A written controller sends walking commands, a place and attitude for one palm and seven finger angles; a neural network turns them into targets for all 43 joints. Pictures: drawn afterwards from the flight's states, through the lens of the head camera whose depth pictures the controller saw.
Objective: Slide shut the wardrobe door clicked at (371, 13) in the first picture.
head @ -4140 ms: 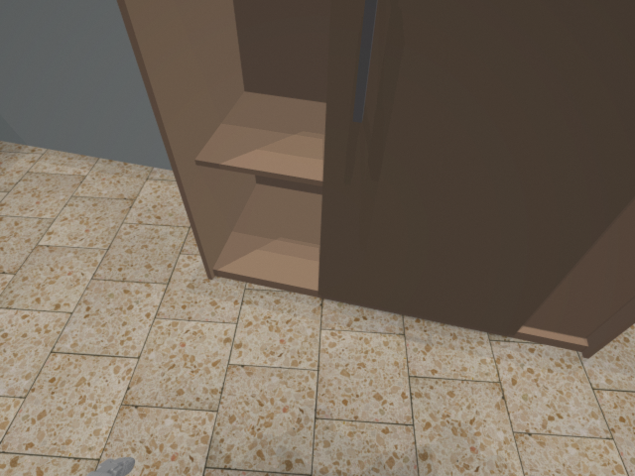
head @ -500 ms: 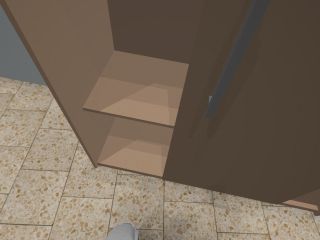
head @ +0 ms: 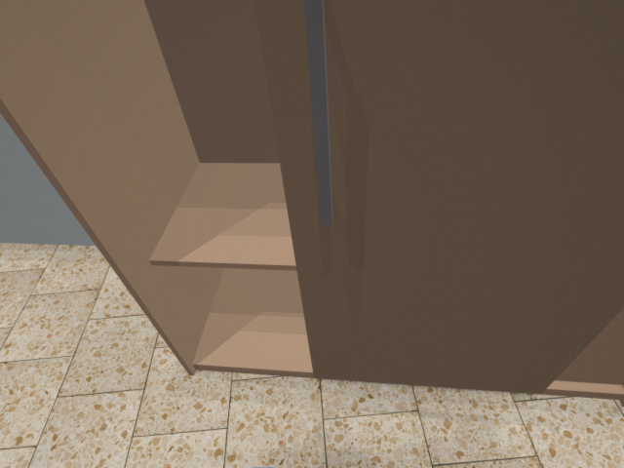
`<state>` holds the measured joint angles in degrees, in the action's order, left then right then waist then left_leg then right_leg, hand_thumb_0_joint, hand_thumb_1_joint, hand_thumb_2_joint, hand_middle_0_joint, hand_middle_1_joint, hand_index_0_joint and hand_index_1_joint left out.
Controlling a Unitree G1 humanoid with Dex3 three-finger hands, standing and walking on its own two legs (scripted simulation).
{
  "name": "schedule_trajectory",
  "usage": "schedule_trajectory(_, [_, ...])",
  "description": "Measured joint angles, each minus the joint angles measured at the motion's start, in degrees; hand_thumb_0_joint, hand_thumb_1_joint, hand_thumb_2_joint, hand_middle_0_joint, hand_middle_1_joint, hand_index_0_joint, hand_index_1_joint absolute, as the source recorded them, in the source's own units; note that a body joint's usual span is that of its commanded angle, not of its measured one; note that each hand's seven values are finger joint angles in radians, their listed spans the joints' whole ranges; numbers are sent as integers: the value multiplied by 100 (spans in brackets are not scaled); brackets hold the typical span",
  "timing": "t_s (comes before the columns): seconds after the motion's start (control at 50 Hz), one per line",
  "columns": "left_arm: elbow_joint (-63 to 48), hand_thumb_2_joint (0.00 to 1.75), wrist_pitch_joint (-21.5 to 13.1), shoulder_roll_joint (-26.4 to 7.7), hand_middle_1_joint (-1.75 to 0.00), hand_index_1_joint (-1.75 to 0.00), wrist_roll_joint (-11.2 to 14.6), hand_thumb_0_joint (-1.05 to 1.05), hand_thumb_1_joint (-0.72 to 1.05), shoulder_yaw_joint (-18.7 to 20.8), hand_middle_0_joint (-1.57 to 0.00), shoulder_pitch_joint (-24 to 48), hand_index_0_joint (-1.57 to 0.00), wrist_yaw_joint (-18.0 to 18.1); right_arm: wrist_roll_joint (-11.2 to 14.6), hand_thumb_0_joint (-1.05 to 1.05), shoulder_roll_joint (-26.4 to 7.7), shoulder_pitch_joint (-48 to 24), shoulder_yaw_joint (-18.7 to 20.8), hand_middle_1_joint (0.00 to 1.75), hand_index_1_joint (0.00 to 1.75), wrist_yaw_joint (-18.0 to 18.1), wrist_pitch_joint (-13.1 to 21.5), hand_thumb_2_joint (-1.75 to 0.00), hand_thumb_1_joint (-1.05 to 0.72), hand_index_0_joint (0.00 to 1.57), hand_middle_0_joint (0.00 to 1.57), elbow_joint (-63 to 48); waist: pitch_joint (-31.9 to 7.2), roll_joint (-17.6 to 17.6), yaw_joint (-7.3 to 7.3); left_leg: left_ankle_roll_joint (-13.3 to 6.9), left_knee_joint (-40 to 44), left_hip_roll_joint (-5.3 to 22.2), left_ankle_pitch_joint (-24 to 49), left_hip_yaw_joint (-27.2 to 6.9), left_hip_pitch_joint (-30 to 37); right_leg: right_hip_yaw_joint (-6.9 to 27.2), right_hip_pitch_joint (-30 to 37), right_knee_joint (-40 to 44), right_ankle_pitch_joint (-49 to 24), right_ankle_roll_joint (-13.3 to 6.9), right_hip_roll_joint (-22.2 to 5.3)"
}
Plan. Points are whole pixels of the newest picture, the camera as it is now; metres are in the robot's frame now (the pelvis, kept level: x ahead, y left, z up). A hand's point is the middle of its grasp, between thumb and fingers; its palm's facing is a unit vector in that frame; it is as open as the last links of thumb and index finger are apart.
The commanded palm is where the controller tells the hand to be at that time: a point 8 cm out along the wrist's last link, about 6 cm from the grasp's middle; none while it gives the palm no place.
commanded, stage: come to a stop and stand still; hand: right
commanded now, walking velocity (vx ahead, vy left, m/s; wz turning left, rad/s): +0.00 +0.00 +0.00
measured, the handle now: (322, 123) +0.51 -0.01 +0.21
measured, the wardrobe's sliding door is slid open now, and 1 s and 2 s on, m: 0.42 0.42 0.42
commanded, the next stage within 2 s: look again from close up in 0.78 s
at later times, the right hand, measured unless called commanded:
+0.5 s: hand out of the picture -0.04 -0.18 -0.17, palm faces -0.01 +0.98 -0.18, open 7.3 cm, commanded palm none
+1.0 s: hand out of the picture -0.10 -0.16 -0.18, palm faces +0.01 +0.99 -0.17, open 7.4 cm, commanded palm none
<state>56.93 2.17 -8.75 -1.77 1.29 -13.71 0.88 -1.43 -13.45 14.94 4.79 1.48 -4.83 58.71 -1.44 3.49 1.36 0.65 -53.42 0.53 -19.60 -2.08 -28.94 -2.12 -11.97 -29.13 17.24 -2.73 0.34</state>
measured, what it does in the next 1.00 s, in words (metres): steps on the spot: left foot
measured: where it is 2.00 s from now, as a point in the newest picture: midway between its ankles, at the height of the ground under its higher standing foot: outside the picture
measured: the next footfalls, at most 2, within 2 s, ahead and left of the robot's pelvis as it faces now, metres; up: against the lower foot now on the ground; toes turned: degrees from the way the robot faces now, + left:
left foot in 0.26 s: -0.04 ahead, +0.09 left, +0.00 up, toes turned +3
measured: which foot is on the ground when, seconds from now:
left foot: up 0.00-0.24, down 0.26-1.00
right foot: down 0.00-1.00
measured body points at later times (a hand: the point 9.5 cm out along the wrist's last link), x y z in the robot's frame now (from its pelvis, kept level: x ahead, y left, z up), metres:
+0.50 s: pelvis -0.04 -0.02 +0.00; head -0.06 -0.02 +0.45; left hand -0.08 +0.18 -0.16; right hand -0.04 -0.23 -0.16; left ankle -0.08 +0.09 -0.74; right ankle -0.02 -0.09 -0.74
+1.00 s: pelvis -0.06 -0.01 +0.00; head -0.05 -0.01 +0.45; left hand -0.08 +0.20 -0.17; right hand -0.10 -0.21 -0.16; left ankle -0.08 +0.09 -0.74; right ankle -0.02 -0.08 -0.74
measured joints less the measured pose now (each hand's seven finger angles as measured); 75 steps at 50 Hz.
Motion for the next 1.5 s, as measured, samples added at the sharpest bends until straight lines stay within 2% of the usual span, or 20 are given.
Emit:
schedule_trajectory(0.04, [106,90,-14,52,-30,-29,24,0,90,-53,-20,-89,-20,32,1,0,7,159,-15,30,30,-6,75,-90,-91,19,19,52,1,17,51,46,-515,-61,140,-65,53,-48,32,291,-191,-56,74])
schedule_trajectory(0.1, [224,90,-102,100,-30,-30,61,0,91,-69,-20,-162,-21,115,28,0,52,374,-82,30,30,9,141,-90,-91,19,19,215,62,40,67,117,-345,-17,133,-48,432,-167,49,587,-389,-149,226])
schedule_trajectory(0.2, [398,90,-214,99,-30,-30,79,1,91,-48,-20,-242,-21,176,84,0,264,500,-250,30,30,48,145,-90,-91,19,19,524,204,-114,-79,104,1410,79,-384,161,1461,-298,60,733,-521,-270,390])
schedule_trajectory(0.26, [566,90,-231,100,-30,-30,125,1,91,-59,-20,-316,-21,157,102,0,390,472,-334,30,30,93,250,-90,-91,19,19,632,195,-178,-107,24,2661,121,133,205,2046,-398,-7,617,-495,-271,473])
schedule_trajectory(0.32, [779,90,-211,57,-30,-29,166,0,91,-69,-20,-353,-20,132,115,0,601,365,-431,30,30,128,348,-90,-91,19,19,740,179,-473,-153,-54,2947,12,189,246,2230,-368,65,636,-525,-246,366])
schedule_trajectory(0.38, [914,90,-217,118,-30,-29,147,0,91,-121,-20,-391,-20,104,130,0,701,293,-491,30,30,146,456,-90,-91,19,19,732,159,-518,-191,-70,2999,-7,299,245,2297,-367,179,777,-650,-226,350])
schedule_trajectory(0.52, [1061,90,-204,297,-30,-29,121,0,90,-162,-20,-512,-20,66,106,1,685,243,-503,30,30,168,428,-90,-93,20,20,737,63,-308,-240,-124,2976,-54,386,229,2281,-383,240,895,-799,-171,304])
schedule_trajectory(0.88, [1056,90,-201,148,-30,-29,115,0,91,-100,-20,-536,-20,112,109,0,804,708,-511,30,30,128,468,-90,-91,19,19,900,140,-315,-151,-200,3008,-129,503,319,2102,-297,21,881,-925,-106,231])
schedule_trajectory(0.94, [794,90,-194,99,-30,-29,88,0,91,-145,-20,-485,-20,8,48,0,818,745,-580,30,30,170,596,-90,-91,19,19,767,203,-451,-172,-229,2893,-237,467,407,1975,-218,-327,331,-689,-46,105])
schedule_trajectory(1.02, [515,90,-246,45,-30,-29,49,0,91,-158,-20,-470,-20,-27,75,0,783,738,-600,30,30,132,641,-90,-91,20,20,620,181,-564,-237,-246,2531,-231,236,476,1807,-160,-548,-97,-450,-126,107])
schedule_trajectory(1.18, [537,90,-294,-58,-30,-29,58,2,93,-220,-20,-474,-20,7,89,0,658,542,-582,30,30,134,657,-90,-91,19,19,400,-13,-556,-163,-180,2346,-96,0,359,1895,-275,-316,-11,-325,-163,235])
schedule_trajectory(1.5, [705,90,-371,-36,-30,-29,78,1,91,-270,-20,-221,-20,51,105,0,476,236,-563,30,30,127,588,-90,-92,20,19,312,161,-277,-148,-193,2647,-124,43,275,2163,-336,-31,264,-323,-122,216])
